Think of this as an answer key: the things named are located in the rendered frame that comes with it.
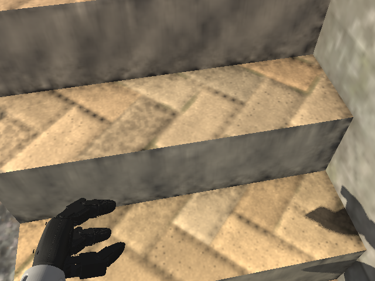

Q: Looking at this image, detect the left robot forearm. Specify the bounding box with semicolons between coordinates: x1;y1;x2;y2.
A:
20;265;66;281

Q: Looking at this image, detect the robot left hand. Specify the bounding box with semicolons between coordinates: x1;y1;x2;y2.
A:
32;198;125;279

